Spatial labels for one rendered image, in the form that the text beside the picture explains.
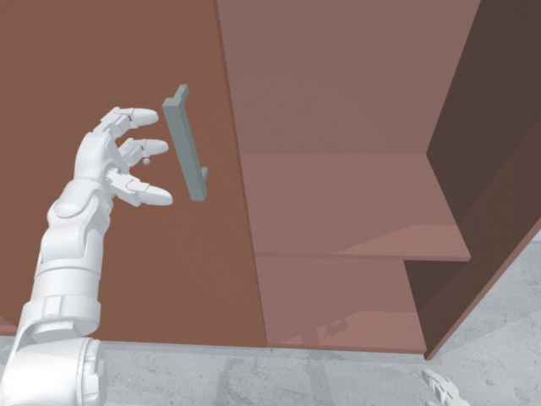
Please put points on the handle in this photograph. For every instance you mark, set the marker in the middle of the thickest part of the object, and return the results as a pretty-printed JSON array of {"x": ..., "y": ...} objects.
[{"x": 178, "y": 124}]

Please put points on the right robot hand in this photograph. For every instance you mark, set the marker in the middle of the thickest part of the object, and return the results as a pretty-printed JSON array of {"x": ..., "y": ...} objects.
[{"x": 444, "y": 389}]

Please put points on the robot left upper arm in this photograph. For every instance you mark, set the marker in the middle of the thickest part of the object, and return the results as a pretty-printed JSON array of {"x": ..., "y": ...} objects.
[{"x": 70, "y": 372}]

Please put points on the left robot hand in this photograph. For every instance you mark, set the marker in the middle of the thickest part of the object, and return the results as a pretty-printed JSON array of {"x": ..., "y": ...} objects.
[{"x": 98, "y": 156}]

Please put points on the left robot forearm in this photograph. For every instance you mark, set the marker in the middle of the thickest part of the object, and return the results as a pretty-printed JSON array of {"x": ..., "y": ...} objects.
[{"x": 63, "y": 303}]

